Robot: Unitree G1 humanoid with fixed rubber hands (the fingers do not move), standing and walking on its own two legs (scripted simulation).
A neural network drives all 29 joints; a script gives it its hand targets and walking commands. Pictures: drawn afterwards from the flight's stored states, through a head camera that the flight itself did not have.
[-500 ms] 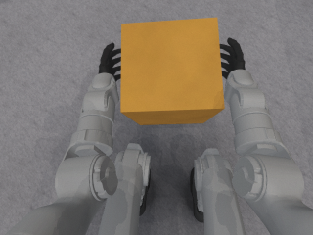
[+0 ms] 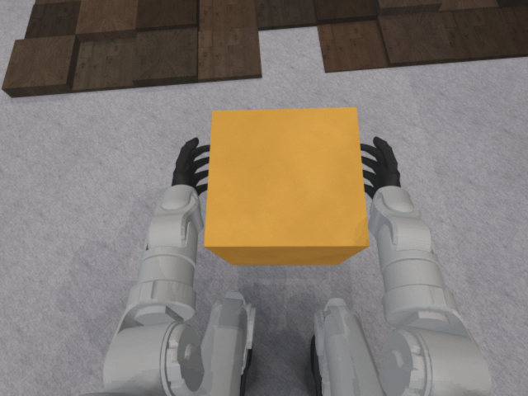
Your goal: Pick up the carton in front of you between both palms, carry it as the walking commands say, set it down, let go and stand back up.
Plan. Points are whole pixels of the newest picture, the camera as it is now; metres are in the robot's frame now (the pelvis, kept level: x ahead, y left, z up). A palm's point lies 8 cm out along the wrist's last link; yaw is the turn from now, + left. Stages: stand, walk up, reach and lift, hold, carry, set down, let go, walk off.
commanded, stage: reach and lift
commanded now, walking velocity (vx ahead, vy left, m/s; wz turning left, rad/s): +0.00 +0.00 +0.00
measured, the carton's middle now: (284, 199) +0.44 +0.02 -0.11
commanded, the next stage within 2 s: hold in 1.90 s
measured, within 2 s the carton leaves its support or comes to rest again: neither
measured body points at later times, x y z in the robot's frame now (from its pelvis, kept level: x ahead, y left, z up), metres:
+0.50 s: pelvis +0.04 +0.00 +0.14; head +0.12 +0.01 +0.58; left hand +0.40 +0.17 +0.11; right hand +0.41 -0.14 +0.11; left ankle +0.09 +0.13 -0.53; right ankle +0.08 -0.12 -0.53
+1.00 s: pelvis +0.06 +0.00 +0.21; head +0.03 +0.00 +0.66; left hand +0.37 +0.16 +0.23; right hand +0.37 -0.15 +0.23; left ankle +0.09 +0.13 -0.53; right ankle +0.08 -0.12 -0.53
